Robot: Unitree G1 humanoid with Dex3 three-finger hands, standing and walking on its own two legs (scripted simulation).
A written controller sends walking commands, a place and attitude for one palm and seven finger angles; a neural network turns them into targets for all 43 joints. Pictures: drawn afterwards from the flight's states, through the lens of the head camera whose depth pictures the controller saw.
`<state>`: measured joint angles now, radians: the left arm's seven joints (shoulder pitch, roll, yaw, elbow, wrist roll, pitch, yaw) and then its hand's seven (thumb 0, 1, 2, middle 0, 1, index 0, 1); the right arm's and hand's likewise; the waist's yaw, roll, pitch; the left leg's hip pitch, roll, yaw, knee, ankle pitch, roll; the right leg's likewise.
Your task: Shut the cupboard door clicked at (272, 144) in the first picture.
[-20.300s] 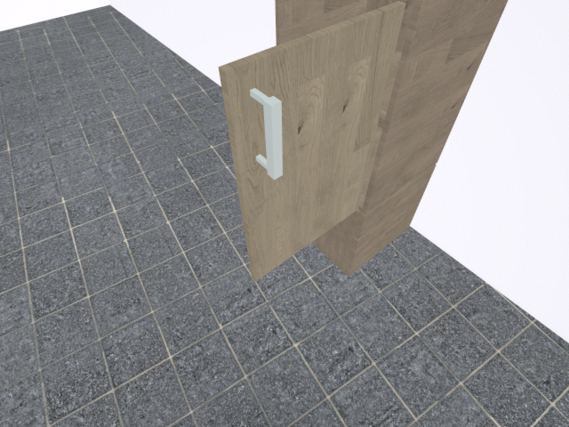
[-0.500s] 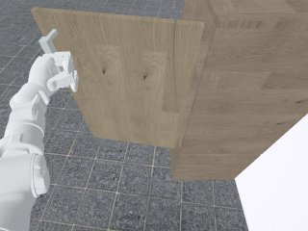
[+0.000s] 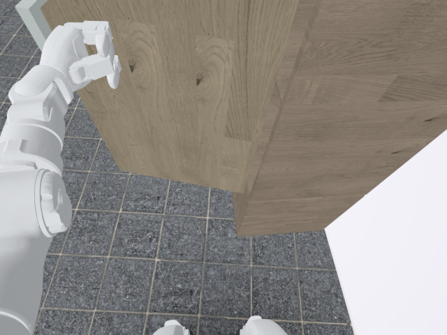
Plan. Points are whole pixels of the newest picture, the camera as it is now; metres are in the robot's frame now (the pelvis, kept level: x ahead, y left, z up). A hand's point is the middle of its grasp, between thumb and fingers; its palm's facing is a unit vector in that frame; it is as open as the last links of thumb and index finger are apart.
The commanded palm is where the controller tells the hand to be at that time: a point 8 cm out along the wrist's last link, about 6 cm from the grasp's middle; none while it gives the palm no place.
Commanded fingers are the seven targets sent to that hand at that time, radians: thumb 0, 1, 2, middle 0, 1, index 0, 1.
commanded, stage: push the door shut along its arc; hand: left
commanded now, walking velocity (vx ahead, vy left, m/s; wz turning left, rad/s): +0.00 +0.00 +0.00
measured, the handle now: (58, 44) +0.58 +0.21 +0.16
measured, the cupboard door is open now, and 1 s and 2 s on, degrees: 75 64 60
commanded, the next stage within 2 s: pull the fist back off the door in 0.80 s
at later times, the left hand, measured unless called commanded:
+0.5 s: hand (126, 45) +0.56 +0.10 +0.17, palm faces -0.36 -0.93 +0.00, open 3.3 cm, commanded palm +0.59 +0.13 +0.17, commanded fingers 0.00 0.90 0.90 -1.30 -1.50 -1.30 -1.50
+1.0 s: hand (139, 37) +0.57 +0.08 +0.17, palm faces -0.17 -0.98 +0.10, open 3.5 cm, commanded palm +0.59 +0.11 +0.17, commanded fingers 0.00 0.90 0.90 -1.30 -1.50 -1.30 -1.50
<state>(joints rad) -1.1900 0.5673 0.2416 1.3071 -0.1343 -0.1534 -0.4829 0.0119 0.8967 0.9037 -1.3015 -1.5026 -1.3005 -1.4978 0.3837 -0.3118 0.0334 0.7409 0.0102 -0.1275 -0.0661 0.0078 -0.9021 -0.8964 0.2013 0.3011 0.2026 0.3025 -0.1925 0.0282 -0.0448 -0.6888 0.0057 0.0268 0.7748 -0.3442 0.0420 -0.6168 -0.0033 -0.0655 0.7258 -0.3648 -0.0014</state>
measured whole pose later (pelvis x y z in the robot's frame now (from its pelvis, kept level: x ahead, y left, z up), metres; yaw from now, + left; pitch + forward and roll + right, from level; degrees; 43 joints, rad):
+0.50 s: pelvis +0.01 -0.01 -0.01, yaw -1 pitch +19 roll -3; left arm -1.34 0.64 0.22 1.39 -0.11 -0.13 -0.51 0.04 0.92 0.97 -1.30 -1.50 -1.30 -1.50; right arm 0.44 -0.31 0.02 0.78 0.00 -0.07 -0.07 0.01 -0.90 -0.90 0.20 0.30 0.20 0.30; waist -0.24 0.04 -0.05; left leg -0.78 0.03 0.02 0.83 -0.38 0.03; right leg -0.70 0.02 -0.07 0.76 -0.38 -0.02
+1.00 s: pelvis +0.01 -0.02 -0.01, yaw +0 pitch +20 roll -3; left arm -1.38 0.51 0.27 1.38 -0.14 -0.10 -0.26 0.04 0.97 1.03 -1.30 -1.50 -1.35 -1.50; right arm 0.40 -0.30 0.02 0.78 0.00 -0.13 -0.05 0.01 -0.90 -0.90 0.20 0.30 0.20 0.30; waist -0.20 0.06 -0.06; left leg -0.81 0.03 -0.01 0.84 -0.38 0.02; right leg -0.72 0.02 -0.09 0.77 -0.39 -0.02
